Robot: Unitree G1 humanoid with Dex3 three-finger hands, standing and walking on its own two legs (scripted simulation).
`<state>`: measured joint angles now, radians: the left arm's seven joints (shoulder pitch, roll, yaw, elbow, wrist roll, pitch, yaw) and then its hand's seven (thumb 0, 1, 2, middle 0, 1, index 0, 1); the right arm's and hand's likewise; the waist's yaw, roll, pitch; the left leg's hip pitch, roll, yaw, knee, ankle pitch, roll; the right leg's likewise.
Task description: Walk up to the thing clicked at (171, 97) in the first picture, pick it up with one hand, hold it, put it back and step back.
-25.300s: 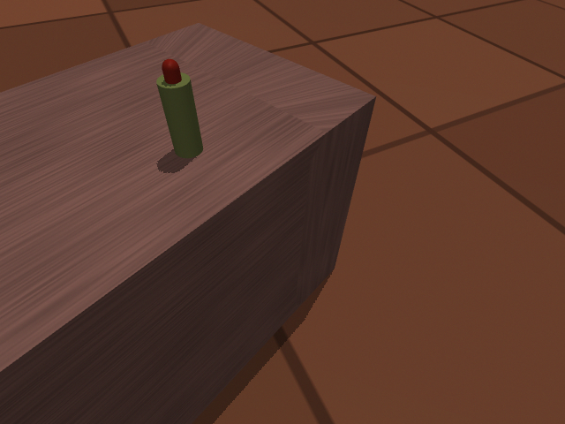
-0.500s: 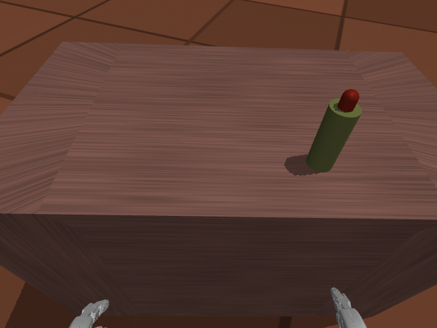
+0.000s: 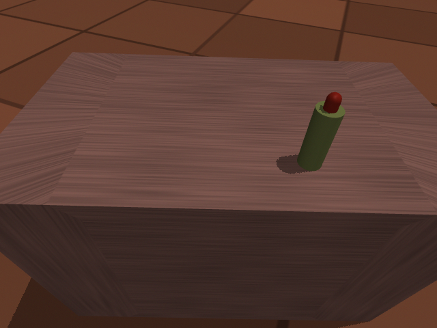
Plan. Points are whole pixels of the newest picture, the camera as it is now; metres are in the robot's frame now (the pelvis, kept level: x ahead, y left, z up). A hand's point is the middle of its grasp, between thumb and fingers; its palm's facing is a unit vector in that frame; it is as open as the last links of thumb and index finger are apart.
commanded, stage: home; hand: right
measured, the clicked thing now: (321, 131) +0.49 -0.21 +0.11
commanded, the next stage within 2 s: stand in 1.08 s
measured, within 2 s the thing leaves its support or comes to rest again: neither
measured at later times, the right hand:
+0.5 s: hand out of the picture +0.06 -0.26 -0.15, palm faces -0.08 +0.93 -0.37, open 17.5 cm
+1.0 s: hand out of the picture +0.10 -0.24 -0.15, palm faces -0.07 +0.93 -0.37, open 17.5 cm
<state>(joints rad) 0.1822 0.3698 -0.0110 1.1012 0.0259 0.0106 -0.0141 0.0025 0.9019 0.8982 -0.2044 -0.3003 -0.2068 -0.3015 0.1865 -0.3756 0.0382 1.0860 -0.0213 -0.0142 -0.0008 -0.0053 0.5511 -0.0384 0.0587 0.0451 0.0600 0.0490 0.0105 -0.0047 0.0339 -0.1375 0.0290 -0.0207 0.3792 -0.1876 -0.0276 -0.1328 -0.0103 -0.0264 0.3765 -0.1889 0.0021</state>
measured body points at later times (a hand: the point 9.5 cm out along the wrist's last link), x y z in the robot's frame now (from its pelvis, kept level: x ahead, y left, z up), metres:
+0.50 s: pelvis +0.00 +0.00 +0.00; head +0.01 +0.01 +0.45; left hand +0.05 +0.31 -0.14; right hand +0.07 -0.30 -0.13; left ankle +0.02 +0.14 -0.75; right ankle +0.01 -0.12 -0.75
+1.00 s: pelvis +0.02 +0.01 +0.00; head +0.03 +0.02 +0.45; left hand +0.09 +0.31 -0.13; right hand +0.10 -0.29 -0.13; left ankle +0.02 +0.14 -0.75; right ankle +0.01 -0.12 -0.75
